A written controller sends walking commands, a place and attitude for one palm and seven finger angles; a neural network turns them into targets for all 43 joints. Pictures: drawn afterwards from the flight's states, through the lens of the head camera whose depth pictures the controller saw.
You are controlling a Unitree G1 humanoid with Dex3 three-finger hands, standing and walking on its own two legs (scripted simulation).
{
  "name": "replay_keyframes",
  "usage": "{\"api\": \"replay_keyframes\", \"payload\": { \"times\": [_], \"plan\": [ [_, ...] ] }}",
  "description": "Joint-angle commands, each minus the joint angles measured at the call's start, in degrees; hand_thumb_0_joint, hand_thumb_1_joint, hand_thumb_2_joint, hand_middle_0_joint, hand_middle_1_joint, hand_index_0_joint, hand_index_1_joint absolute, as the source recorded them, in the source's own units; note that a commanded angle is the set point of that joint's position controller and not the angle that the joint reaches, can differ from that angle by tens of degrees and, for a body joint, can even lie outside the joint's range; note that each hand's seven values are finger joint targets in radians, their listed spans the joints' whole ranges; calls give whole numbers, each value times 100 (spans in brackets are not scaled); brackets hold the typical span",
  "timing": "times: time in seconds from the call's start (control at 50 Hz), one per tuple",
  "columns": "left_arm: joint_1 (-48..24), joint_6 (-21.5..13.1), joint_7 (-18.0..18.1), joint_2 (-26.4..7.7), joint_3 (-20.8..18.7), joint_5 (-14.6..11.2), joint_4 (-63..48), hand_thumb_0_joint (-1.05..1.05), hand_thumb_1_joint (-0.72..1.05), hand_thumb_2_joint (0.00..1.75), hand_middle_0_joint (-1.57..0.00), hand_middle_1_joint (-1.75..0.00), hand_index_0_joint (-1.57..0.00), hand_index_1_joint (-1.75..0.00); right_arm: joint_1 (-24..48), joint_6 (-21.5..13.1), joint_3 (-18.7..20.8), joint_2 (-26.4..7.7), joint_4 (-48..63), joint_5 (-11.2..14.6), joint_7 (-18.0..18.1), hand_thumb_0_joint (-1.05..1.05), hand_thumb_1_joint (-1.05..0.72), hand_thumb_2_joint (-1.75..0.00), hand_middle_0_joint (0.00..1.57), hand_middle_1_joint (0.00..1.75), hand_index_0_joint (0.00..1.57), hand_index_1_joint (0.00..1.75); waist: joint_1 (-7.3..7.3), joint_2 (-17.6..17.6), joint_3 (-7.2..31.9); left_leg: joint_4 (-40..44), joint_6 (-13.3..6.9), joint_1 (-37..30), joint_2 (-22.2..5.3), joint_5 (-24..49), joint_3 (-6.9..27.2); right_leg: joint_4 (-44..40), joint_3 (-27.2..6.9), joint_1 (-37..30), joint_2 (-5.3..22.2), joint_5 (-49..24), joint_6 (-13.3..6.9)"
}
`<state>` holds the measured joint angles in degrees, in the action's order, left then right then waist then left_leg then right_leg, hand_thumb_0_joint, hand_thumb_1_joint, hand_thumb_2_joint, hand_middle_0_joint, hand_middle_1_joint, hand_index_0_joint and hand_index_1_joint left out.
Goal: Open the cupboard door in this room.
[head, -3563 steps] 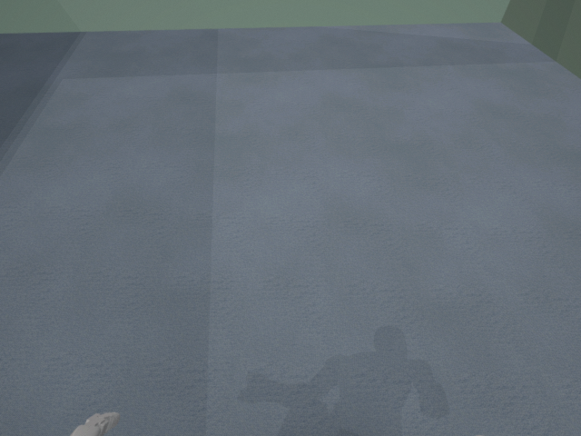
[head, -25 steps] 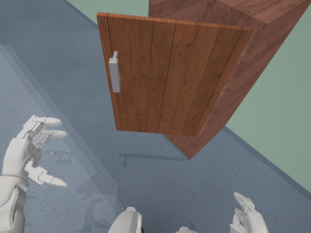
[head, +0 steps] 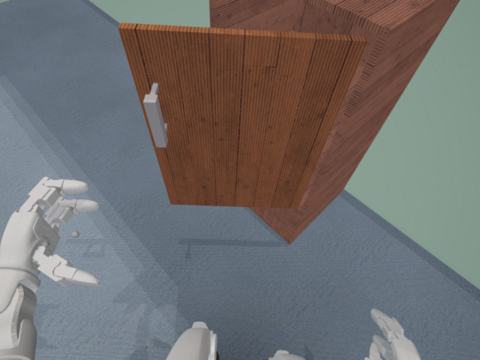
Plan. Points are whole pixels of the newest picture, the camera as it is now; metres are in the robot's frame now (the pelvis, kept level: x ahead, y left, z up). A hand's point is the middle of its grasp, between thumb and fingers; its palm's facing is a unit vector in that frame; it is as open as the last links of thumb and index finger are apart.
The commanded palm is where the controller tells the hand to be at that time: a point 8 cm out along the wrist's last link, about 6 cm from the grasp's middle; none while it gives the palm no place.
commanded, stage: raise the hand with hooked fingers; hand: left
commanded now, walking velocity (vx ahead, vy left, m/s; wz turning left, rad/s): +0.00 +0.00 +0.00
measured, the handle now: (158, 115) +0.57 +0.20 +0.03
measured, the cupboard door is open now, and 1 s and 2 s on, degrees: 45 45 45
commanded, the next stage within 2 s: move the hooked fingers beside the handle in 0.08 s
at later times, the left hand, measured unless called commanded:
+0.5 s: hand (90, 202) +0.34 +0.27 +0.05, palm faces +0.04 -1.00 -0.03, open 13.9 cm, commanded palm +0.32 +0.32 +0.05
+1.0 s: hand (104, 171) +0.41 +0.26 +0.05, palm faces +0.02 -1.00 -0.01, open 14.0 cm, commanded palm +0.39 +0.31 +0.05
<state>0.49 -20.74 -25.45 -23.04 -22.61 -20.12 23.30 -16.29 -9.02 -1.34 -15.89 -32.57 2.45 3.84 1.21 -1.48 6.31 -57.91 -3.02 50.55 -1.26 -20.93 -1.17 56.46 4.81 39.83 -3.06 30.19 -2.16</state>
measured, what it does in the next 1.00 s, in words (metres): stands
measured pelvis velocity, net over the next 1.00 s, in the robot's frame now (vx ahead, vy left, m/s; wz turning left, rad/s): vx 0.00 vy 0.01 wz -0.02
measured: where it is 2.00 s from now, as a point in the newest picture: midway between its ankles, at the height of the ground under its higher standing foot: outside the picture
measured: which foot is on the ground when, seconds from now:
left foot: down 0.00-1.00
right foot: down 0.00-1.00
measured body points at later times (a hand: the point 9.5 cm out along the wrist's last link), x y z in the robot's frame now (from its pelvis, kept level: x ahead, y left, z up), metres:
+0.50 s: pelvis +0.01 -0.01 -0.01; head +0.09 +0.00 +0.43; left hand +0.34 +0.32 +0.06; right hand +0.15 -0.28 -0.10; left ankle +0.07 +0.08 -0.67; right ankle -0.02 -0.10 -0.67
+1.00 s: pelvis +0.00 +0.01 -0.01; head +0.09 +0.04 +0.43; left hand +0.40 +0.32 +0.05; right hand +0.08 -0.26 -0.11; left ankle +0.07 +0.09 -0.67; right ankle -0.02 -0.10 -0.67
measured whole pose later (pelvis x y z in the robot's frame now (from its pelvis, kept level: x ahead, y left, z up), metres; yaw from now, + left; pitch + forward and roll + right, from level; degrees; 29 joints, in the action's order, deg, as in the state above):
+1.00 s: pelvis +0.00 +0.01 -0.01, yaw -1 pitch +18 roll -4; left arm -28.2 -22.0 -23.5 -27.3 -23.5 -13.5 48.4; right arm -18.5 -3.4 -1.5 -15.8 -35.6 1.7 3.1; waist 4.1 -1.2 7.3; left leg -61.6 -4.0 57.4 -1.6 -22.2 -1.7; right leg 59.5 4.2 46.5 -3.3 30.9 -1.2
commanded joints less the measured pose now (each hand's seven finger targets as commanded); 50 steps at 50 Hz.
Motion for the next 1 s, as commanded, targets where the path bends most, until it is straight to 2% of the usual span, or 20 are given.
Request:
{"api": "replay_keyframes", "payload": {
  "times": [0.0,0.06,0.12,0.16,0.22,0.26,0.32,0.34,0.38,0.4,0.48,0.54,0.56,0.64,0.78,0.86,0.92,0.94,0.96,0.98],
  "plan": [
    [-890,-251,-70,-1406,-538,-202,-1080,0,-50,30,-30,-120,-30,-120,25,-270,354,-891,784,42,110,0,-90,-90,20,30,20,30,-57,-377,1459,758,70,-2086,-15,839,490,-925,-317,259,8,-1215,82],
    [-930,-216,-79,-1326,-541,-246,-857,0,-50,30,-30,-120,-30,-120,11,-245,343,-875,761,42,113,0,-90,-90,20,30,20,30,-24,-127,1393,595,44,-1812,6,884,400,-917,-445,196,25,-1408,139],
    [-1137,-264,-95,-1355,-489,-207,-950,0,-50,30,-30,-120,-30,-120,14,-248,342,-873,738,29,104,0,-90,-90,20,30,20,30,-18,-326,1438,490,39,-1825,9,973,379,-853,-495,199,42,-1517,124],
    [-1048,-267,-109,-1329,-470,-182,-885,0,-50,30,-30,-120,-30,-120,26,-228,343,-859,760,40,88,0,-90,-90,20,30,20,30,-26,-172,1516,451,31,-1757,12,1048,355,-844,-555,100,65,-1683,170],
    [-1783,-308,-82,-1702,-677,-111,-714,0,-50,30,-30,-120,-30,-120,-19,-187,320,-882,624,11,127,0,-90,-90,20,30,20,30,44,-172,1523,256,18,-1525,-5,1043,332,-762,-689,111,89,-1759,191],
    [-1970,-346,-105,-1770,-751,-78,-494,0,-50,30,-30,-120,-30,-120,-2,-165,310,-858,599,20,132,0,-90,-90,20,30,20,30,30,-312,1573,225,31,-1470,-2,1035,316,-728,-719,116,107,-1749,187],
    [-2310,-405,-155,-1957,-852,-78,-372,0,-50,30,-30,-120,-30,-120,-42,-143,320,-873,536,27,155,0,-90,-90,20,30,20,30,19,-324,1818,144,17,-1514,-22,1168,321,-698,-809,-26,117,-1930,211],
    [-2307,-414,-189,-1877,-790,-60,-363,0,-50,30,-30,-120,-30,-120,-34,-143,323,-855,539,26,147,0,-90,-90,20,30,20,30,-10,-493,2013,152,22,-1625,-12,1266,296,-663,-795,-40,126,-2057,209],
    [-2274,-351,-255,-1804,-684,-58,-247,0,-50,30,-30,-120,-30,-120,-54,-125,326,-866,543,40,128,0,-90,-90,20,30,20,30,-4,-638,2030,185,21,-1782,-6,1386,298,-659,-727,38,104,-2182,196],
    [-2408,-308,-266,-1937,-764,-35,-95,0,-50,30,-30,-120,-30,-120,-102,-99,332,-892,504,41,130,0,-90,-90,20,30,20,30,22,-501,2000,187,18,-1740,-21,1389,323,-651,-684,49,89,-2170,192],
    [-2515,-124,-357,-1893,-734,-39,457,0,-50,30,-30,-120,-30,-120,-193,-19,350,-935,490,55,114,0,-90,-90,20,30,20,30,53,-154,1836,177,6,-1471,-15,1306,324,-672,-700,83,104,-2213,230],
    [-2680,-145,-329,-2008,-806,0,558,0,-50,30,-30,-120,-30,-120,-241,29,365,-951,511,51,82,0,-90,-90,20,30,20,30,-7,-278,1929,192,15,-1530,-15,1383,326,-595,-620,137,72,-2186,170],
    [-2682,-176,-309,-1888,-715,5,500,0,-50,30,-30,-120,-30,-120,-250,42,380,-937,538,40,68,0,-90,-90,20,30,20,30,14,-324,1970,220,15,-1637,-19,1400,333,-594,-584,197,64,-2153,164],
    [-3118,-386,-146,-2025,-817,88,497,0,-50,30,-30,-120,-30,-120,-354,97,411,-963,468,14,48,0,-90,-90,20,30,20,30,86,-273,2050,230,21,-1789,-53,1352,389,-544,-491,444,-4,-1847,121],
    [-4055,-503,-7,-2061,-627,345,893,0,-50,30,-30,-120,-30,-120,-505,232,413,-1038,297,-24,67,0,-90,-90,20,30,20,30,220,-725,2036,407,99,-2269,-136,956,661,-547,-310,1138,-35,-1015,28],
    [-4515,-517,84,-1916,-372,482,1011,0,-50,30,-30,-120,-30,-120,-581,295,410,-1053,243,-47,61,0,-90,-90,20,30,20,30,294,-911,2115,537,153,-2669,-194,753,861,-541,-226,1497,-40,-776,-1],
    [-4793,-514,202,-1853,-318,540,1258,0,-50,30,-30,-120,-30,-120,-639,347,399,-1065,226,-73,46,0,-90,-90,20,30,20,30,306,-848,2101,568,160,-2682,-197,670,977,-491,-183,1593,-43,-742,-30],
    [-4746,-482,245,-1994,-431,604,1482,0,-50,30,-30,-120,-30,-120,-687,387,407,-1102,198,-76,40,0,-90,-90,20,30,20,30,293,-722,2103,617,190,-2670,-237,559,1024,-474,-161,1674,-38,-676,-12],
    [-4890,-461,275,-1862,-297,623,1592,0,-50,30,-30,-120,-30,-120,-688,418,396,-1089,193,-79,29,0,-90,-90,20,30,20,30,354,-728,2005,619,180,-2619,-223,530,1016,-487,-154,1713,-29,-676,-5],
    [-4980,-465,321,-1991,-395,659,1672,0,-50,30,-30,-120,-30,-120,-730,450,403,-1111,188,-92,22,0,-90,-90,20,30,20,30,318,-634,2014,617,186,-2575,-234,516,1041,-459,-145,1690,-27,-682,-8]
  ]
}}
